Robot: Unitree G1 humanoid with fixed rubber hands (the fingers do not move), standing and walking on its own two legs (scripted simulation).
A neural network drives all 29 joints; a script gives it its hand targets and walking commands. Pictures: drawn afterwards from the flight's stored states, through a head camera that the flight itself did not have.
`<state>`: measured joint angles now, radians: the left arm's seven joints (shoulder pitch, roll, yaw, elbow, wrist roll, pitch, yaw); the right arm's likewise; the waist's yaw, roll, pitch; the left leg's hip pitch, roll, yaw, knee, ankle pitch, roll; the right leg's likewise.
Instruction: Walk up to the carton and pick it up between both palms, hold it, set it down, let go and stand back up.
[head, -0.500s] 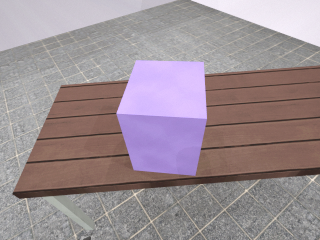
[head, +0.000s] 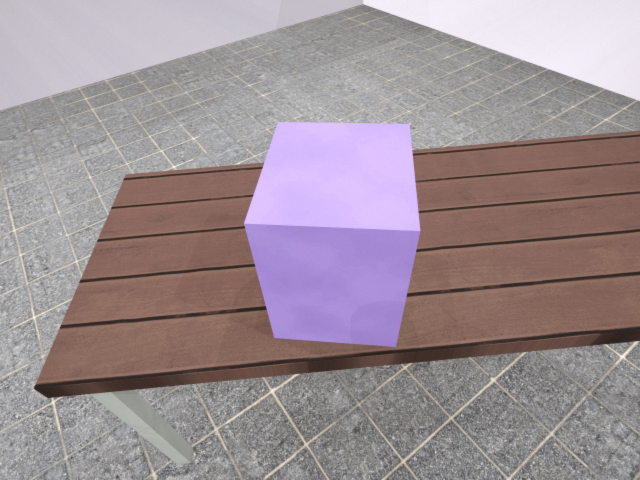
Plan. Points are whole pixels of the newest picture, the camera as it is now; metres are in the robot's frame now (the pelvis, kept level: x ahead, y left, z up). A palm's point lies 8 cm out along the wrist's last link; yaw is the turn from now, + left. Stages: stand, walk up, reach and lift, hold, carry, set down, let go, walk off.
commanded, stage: stand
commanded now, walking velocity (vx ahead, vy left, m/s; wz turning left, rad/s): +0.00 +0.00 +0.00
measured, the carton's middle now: (338, 236) +0.48 -0.01 +0.01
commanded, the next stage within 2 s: none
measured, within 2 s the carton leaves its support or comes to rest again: neither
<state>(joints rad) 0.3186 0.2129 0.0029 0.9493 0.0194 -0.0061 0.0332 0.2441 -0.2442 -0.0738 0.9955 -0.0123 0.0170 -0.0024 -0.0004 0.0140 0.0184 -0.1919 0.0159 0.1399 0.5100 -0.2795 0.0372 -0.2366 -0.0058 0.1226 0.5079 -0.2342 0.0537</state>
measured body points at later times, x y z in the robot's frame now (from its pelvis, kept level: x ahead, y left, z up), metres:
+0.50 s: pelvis -0.01 +0.00 +0.00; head +0.00 -0.01 +0.45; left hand +0.03 +0.27 -0.14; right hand +0.03 -0.26 -0.15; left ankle +0.00 +0.09 -0.74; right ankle +0.03 -0.15 -0.74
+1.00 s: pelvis -0.01 +0.00 +0.00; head -0.01 +0.00 +0.45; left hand +0.04 +0.26 -0.14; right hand +0.04 -0.27 -0.14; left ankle +0.00 +0.09 -0.74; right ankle +0.03 -0.15 -0.74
